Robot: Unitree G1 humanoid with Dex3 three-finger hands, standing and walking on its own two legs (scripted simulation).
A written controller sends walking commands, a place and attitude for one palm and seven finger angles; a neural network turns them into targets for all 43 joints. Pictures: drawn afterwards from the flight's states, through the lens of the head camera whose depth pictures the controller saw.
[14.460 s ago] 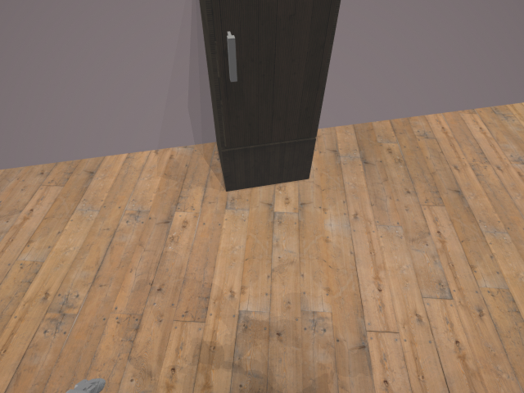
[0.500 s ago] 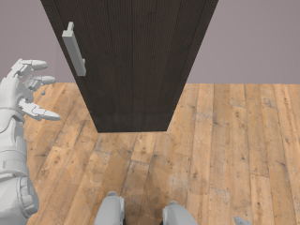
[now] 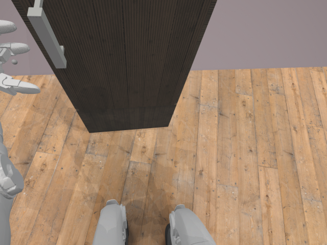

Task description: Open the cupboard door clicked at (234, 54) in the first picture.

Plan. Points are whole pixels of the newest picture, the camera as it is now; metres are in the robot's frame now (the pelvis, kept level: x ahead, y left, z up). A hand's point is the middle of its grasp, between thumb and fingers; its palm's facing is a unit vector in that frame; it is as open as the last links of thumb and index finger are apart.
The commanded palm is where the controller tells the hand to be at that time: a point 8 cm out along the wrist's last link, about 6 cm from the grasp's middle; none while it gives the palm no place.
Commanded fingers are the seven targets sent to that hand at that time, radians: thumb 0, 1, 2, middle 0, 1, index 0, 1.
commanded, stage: move the hooked fingers beside the handle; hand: left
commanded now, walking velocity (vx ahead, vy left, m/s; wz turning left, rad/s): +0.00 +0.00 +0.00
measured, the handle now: (51, 35) +0.59 +0.24 +0.07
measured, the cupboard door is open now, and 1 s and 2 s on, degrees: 0 0 0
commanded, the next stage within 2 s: slide the fingers in behind the handle in 0.98 s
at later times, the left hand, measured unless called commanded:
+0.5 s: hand (19, 51) +0.54 +0.29 +0.07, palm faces +0.09 -1.00 -0.01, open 14.0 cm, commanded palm +0.52 +0.32 +0.07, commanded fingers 0.00 -0.50 0.30 -0.30 -1.20 -0.30 -1.20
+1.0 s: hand (26, 51) +0.53 +0.28 +0.07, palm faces +0.08 -1.00 -0.02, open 14.0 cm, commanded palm +0.52 +0.31 +0.07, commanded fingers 0.00 -0.50 0.30 -0.30 -1.20 -0.30 -1.20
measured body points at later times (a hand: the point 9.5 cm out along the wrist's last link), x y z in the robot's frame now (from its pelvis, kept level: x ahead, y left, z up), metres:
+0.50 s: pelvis +0.00 +0.01 -0.01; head +0.18 +0.05 +0.40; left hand +0.53 +0.35 +0.07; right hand -0.01 -0.26 -0.10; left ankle +0.06 +0.11 -0.63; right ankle +0.00 -0.13 -0.63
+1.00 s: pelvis +0.00 +0.01 +0.00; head +0.17 +0.05 +0.41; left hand +0.52 +0.33 +0.08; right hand +0.02 -0.27 -0.10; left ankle +0.06 +0.11 -0.63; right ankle +0.00 -0.13 -0.63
